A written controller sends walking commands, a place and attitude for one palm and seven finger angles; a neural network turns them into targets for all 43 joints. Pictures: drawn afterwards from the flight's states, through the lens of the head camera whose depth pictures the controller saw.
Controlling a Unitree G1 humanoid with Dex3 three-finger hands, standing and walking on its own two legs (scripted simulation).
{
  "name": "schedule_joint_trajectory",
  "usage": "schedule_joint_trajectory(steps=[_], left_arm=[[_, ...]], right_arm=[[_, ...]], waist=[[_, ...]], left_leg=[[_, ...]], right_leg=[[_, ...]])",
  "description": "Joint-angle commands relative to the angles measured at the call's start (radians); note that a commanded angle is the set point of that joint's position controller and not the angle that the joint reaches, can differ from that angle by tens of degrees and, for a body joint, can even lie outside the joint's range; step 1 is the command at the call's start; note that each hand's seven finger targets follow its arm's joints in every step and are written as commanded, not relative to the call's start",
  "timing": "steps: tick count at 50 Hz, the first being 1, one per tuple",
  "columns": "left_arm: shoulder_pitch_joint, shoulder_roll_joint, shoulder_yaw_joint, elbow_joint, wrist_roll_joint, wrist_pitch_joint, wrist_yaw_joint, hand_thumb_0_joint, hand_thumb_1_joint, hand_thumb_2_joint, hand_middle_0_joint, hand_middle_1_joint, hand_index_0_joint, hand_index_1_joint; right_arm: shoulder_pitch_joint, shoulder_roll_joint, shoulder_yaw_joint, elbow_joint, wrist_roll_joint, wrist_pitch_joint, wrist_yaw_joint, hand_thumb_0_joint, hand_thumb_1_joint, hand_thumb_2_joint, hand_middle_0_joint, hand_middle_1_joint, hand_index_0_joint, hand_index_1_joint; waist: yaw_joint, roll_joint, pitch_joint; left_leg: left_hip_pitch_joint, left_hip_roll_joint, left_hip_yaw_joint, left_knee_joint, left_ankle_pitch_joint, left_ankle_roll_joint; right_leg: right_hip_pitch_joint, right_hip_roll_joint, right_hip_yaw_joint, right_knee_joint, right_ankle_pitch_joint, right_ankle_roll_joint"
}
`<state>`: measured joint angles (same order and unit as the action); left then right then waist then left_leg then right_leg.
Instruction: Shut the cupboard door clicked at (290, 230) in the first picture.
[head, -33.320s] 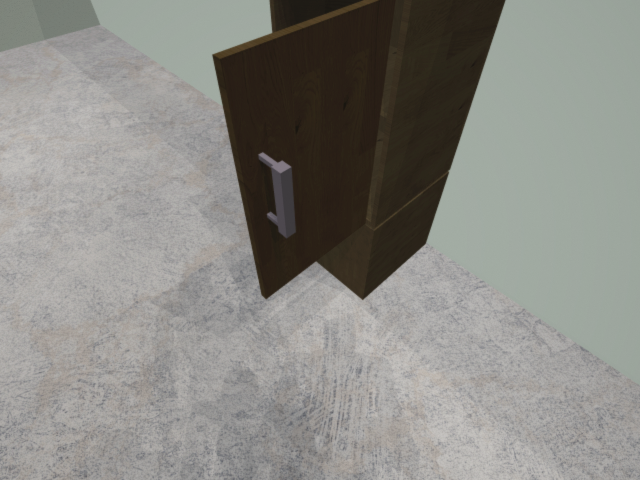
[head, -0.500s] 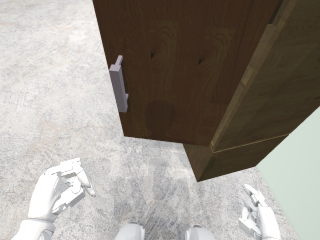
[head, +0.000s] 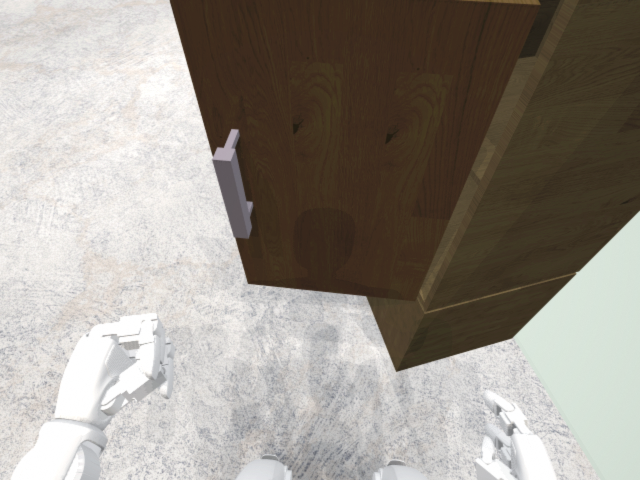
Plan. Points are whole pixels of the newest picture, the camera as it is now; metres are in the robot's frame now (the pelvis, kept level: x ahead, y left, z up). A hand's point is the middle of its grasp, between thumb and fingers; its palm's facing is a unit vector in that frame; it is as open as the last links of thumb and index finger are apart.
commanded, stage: raise the hand and make a fist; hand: left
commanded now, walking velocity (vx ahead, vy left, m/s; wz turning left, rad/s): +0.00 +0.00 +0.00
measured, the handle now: (238, 186) +0.50 +0.16 +0.06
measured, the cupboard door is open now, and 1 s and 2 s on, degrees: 68 68 66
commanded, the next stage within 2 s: bring the fist close to the handle in 0.24 s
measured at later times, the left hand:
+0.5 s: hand (174, 364) +0.23 +0.17 +0.06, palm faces -0.06 -1.00 -0.05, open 3.1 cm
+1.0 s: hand (215, 276) +0.34 +0.15 +0.07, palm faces -0.07 -1.00 -0.03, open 3.1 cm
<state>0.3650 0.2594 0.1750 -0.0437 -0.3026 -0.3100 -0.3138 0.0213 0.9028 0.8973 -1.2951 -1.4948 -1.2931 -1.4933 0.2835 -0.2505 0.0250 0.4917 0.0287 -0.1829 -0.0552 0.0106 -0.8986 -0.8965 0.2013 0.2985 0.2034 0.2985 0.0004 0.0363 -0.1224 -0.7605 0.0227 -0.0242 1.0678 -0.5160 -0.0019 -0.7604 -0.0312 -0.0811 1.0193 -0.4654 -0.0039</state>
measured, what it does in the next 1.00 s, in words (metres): stands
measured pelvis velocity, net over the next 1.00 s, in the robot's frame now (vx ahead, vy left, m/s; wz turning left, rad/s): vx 0.00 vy -0.01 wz -0.01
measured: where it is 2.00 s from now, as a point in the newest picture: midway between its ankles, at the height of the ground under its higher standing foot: outside the picture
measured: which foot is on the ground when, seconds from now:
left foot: down 0.00-1.00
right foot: down 0.00-1.00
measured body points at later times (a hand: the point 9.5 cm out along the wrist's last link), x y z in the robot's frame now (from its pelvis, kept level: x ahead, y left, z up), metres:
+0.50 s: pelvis -0.01 -0.01 +0.00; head +0.04 -0.01 +0.44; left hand +0.23 +0.23 +0.07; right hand +0.17 -0.24 -0.08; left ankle +0.01 +0.12 -0.67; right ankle +0.02 -0.12 -0.67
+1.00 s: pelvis +0.00 -0.01 +0.00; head +0.06 -0.01 +0.45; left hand +0.34 +0.21 +0.07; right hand +0.13 -0.26 -0.09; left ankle +0.01 +0.12 -0.67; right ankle +0.02 -0.12 -0.67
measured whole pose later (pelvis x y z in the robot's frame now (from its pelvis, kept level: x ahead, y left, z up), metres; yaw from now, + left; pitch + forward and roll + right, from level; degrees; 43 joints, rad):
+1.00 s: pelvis +0.00 -0.01 +0.00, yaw -1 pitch +14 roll +0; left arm -0.17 0.25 0.16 0.40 -0.23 -0.32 -0.23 0.02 0.90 0.90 -1.30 -1.50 -1.30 -1.50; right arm 0.28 -0.27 0.01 0.59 0.03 -0.14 -0.04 0.01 -0.90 -0.90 0.20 0.30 0.20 0.30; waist -0.03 0.02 -0.11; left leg -0.77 0.02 0.00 1.02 -0.48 -0.01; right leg -0.80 -0.03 -0.06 1.00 -0.44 -0.01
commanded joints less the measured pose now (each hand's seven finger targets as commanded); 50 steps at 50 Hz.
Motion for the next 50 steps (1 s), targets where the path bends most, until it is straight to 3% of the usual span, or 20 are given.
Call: schedule_joint_trajectory(steps=[1, 4, 17, 19, 20, 21, 24, 25, 29, 31, 34, 37, 39, 40, 45, 46, 49, 50], left_arm=[[-0.038, 0.126, 0.078, -0.210, -0.021, -0.085, 0.005, 0.000, 0.900, 0.900, -1.300, -1.500, -1.300, -1.500], [-0.047, 0.130, 0.078, -0.197, -0.020, -0.091, 0.009, 0.000, 0.900, 0.900, -1.300, -1.500, -1.300, -1.500], [-0.053, 0.119, 0.062, -0.200, -0.014, -0.097, 0.010, 0.000, 0.900, 0.900, -1.300, -1.500, -1.300, -1.500], [-0.150, 0.129, 0.053, -0.190, -0.013, -0.098, 0.013, 0.000, 0.900, 0.900, -1.300, -1.500, -1.300, -1.500], [-0.205, 0.103, 0.017, -0.175, -0.007, -0.099, 0.010, 0.000, 0.900, 0.900, -1.300, -1.500, -1.300, -1.500], [-0.246, 0.120, 0.037, -0.150, -0.007, -0.100, 0.013, 0.000, 0.900, 0.900, -1.300, -1.500, -1.300, -1.500], [-0.337, 0.129, 0.028, -0.121, 0.002, -0.091, 0.019, 0.000, 0.900, 0.900, -1.300, -1.500, -1.300, -1.500], [-0.346, 0.119, 0.023, -0.116, 0.008, -0.087, 0.019, 0.000, 0.900, 0.900, -1.300, -1.500, -1.300, -1.500], [-0.402, 0.145, 0.047, -0.047, 0.019, -0.049, 0.039, 0.000, 0.900, 0.900, -1.300, -1.500, -1.300, -1.500], [-0.429, 0.119, 0.028, -0.025, 0.026, -0.038, 0.050, 0.000, 0.900, 0.900, -1.300, -1.500, -1.300, -1.500], [-0.483, 0.146, 0.065, 0.063, 0.029, -0.028, 0.071, 0.000, 0.900, 0.900, -1.300, -1.500, -1.300, -1.500], [-0.580, 0.125, 0.046, 0.101, 0.039, -0.042, 0.079, 0.000, 0.900, 0.900, -1.300, -1.500, -1.300, -1.500], [-0.617, 0.156, 0.075, 0.146, 0.042, -0.051, 0.084, 0.000, 0.900, 0.900, -1.300, -1.500, -1.300, -1.500], [-0.645, 0.134, 0.053, 0.160, 0.046, -0.058, 0.079, 0.000, 0.900, 0.900, -1.300, -1.500, -1.300, -1.500], [-0.730, 0.149, 0.061, 0.199, 0.048, -0.083, 0.070, 0.000, 0.900, 0.900, -1.300, -1.500, -1.300, -1.500], [-0.753, 0.108, 0.022, 0.198, 0.050, -0.085, 0.069, 0.000, 0.900, 0.900, -1.300, -1.500, -1.300, -1.500], [-0.827, 0.144, 0.052, 0.287, 0.058, -0.079, 0.086, 0.000, 0.900, 0.900, -1.300, -1.500, -1.300, -1.500], [-0.865, 0.132, 0.041, 0.299, 0.063, -0.081, 0.089, 0.000, 0.900, 0.900, -1.300, -1.500, -1.300, -1.500]], right_arm=[[-0.054, -0.117, -0.064, -0.164, 0.006, -0.059, -0.007, 0.000, -0.900, -0.900, 0.200, 0.300, 0.200, 0.300], [-0.055, -0.120, -0.064, -0.160, 0.006, -0.057, -0.008, 0.000, -0.900, -0.900, 0.200, 0.300, 0.200, 0.300], [-0.060, -0.120, -0.065, -0.161, 0.012, -0.061, -0.010, 0.000, -0.900, -0.900, 0.200, 0.300, 0.200, 0.300], [-0.060, -0.125, -0.058, -0.147, 0.011, -0.063, -0.015, 0.000, -0.900, -0.900, 0.200, 0.300, 0.200, 0.300], [-0.061, -0.126, -0.054, -0.143, 0.011, -0.066, -0.017, 0.000, -0.900, -0.900, 0.200, 0.300, 0.200, 0.300], [-0.055, -0.128, -0.057, -0.130, 0.012, -0.069, -0.021, 0.000, -0.900, -0.900, 0.200, 0.300, 0.200, 0.300], [-0.061, -0.131, -0.054, -0.120, 0.014, -0.074, -0.025, 0.000, -0.900, -0.900, 0.200, 0.300, 0.200, 0.300], [-0.058, -0.129, -0.055, -0.120, 0.015, -0.075, -0.024, 0.000, -0.900, -0.900, 0.200, 0.300, 0.200, 0.300], [-0.054, -0.132, -0.051, -0.110, 0.014, -0.064, -0.021, 0.000, -0.900, -0.900, 0.200, 0.300, 0.200, 0.300], [-0.056, -0.125, -0.051, -0.114, 0.016, -0.058, -0.015, 0.000, -0.900, -0.900, 0.200, 0.300, 0.200, 0.300], [-0.048, -0.130, -0.052, -0.100, 0.013, -0.042, -0.012, 0.000, -0.900, -0.900, 0.200, 0.300, 0.200, 0.300], [-0.048, -0.128, -0.054, -0.093, 0.014, -0.033, -0.006, 0.000, -0.900, -0.900, 0.200, 0.300, 0.200, 0.300], [-0.040, -0.134, -0.056, -0.079, 0.011, -0.025, -0.005, 0.000, -0.900, -0.900, 0.200, 0.300, 0.200, 0.300], [-0.041, -0.131, -0.056, -0.077, 0.013, -0.022, -0.003, 0.000, -0.900, -0.900, 0.200, 0.300, 0.200, 0.300], [-0.021, -0.134, -0.065, -0.055, 0.012, -0.009, 0.002, 0.000, -0.900, -0.900, 0.200, 0.300, 0.200, 0.300], [-0.019, -0.130, -0.067, -0.053, 0.012, -0.006, 0.003, 0.000, -0.900, -0.900, 0.200, 0.300, 0.200, 0.300], [-0.002, -0.142, -0.069, -0.029, 0.010, 0.007, 0.002, 0.000, -0.900, -0.900, 0.200, 0.300, 0.200, 0.300], [-0.001, -0.138, -0.068, -0.026, 0.010, 0.012, 0.004, 0.000, -0.900, -0.900, 0.200, 0.300, 0.200, 0.300]], waist=[[0.005, -0.001, -0.197], [0.003, -0.006, -0.166], [-0.007, -0.001, -0.176], [-0.021, -0.009, -0.148], [-0.039, -0.016, -0.139], [-0.041, -0.030, -0.146], [-0.033, 0.009, -0.164], [-0.030, 0.007, -0.204], [-0.016, 0.002, -0.220], [-0.018, -0.007, -0.229], [-0.018, -0.059, -0.202], [-0.026, -0.045, -0.217], [-0.022, -0.044, -0.225], [-0.032, -0.044, -0.236], [-0.027, -0.010, -0.307], [-0.040, -0.007, -0.308], [-0.047, -0.046, -0.271], [-0.053, -0.041, -0.281]], left_leg=[[0.071, -0.035, -0.002, -0.173, 0.266, 0.015], [0.059, -0.034, -0.002, -0.171, 0.252, 0.016], [0.060, -0.035, 0.003, -0.171, 0.215, 0.018], [0.038, -0.033, -0.004, -0.159, 0.188, 0.020], [0.037, -0.033, -0.003, -0.156, 0.167, 0.022], [0.033, -0.031, -0.005, -0.151, 0.152, 0.022], [0.040, -0.032, -0.008, -0.155, 0.149, 0.022], [0.057, -0.033, -0.007, -0.164, 0.159, 0.022], [0.056, -0.034, -0.004, -0.179, 0.198, 0.021], [0.067, -0.035, 0.004, -0.186, 0.211, 0.020], [0.043, -0.033, 0.006, -0.191, 0.207, 0.020], [0.045, -0.035, 0.016, -0.196, 0.199, 0.019], [0.044, -0.033, 0.015, -0.194, 0.209, 0.020], [0.050, -0.034, 0.022, -0.190, 0.219, 0.022], [0.089, -0.029, 0.021, -0.190, 0.299, 0.018], [0.104, -0.029, 0.022, -0.191, 0.310, 0.018], [0.075, -0.026, 0.016, -0.187, 0.279, 0.018], [0.076, -0.027, 0.020, -0.189, 0.276, 0.018]], right_leg=[[0.193, 0.036, 0.036, -0.139, 0.209, -0.019], [0.180, 0.039, 0.039, -0.144, 0.192, -0.021], [0.163, 0.035, 0.042, -0.150, 0.156, -0.015], [0.144, 0.036, 0.049, -0.152, 0.121, -0.017], [0.117, 0.033, 0.050, -0.155, 0.098, -0.012], [0.109, 0.033, 0.054, -0.158, 0.077, -0.010], [0.118, 0.031, 0.059, -0.156, 0.070, -0.017], [0.130, 0.028, 0.054, -0.152, 0.084, -0.016], [0.171, 0.027, 0.054, -0.155, 0.131, -0.017], [0.182, 0.022, 0.056, -0.161, 0.157, -0.011], [0.195, 0.023, 0.062, -0.174, 0.152, -0.010], [0.192, 0.016, 0.068, -0.178, 0.150, -0.006], [0.205, 0.017, 0.072, -0.176, 0.162, -0.011], [0.206, 0.015, 0.079, -0.177, 0.182, -0.008], [0.233, 0.015, 0.071, -0.149, 0.290, -0.013], [0.219, 0.017, 0.066, -0.148, 0.305, -0.011], [0.194, 0.019, 0.067, -0.155, 0.272, -0.010], [0.197, 0.016, 0.068, -0.153, 0.274, -0.008]])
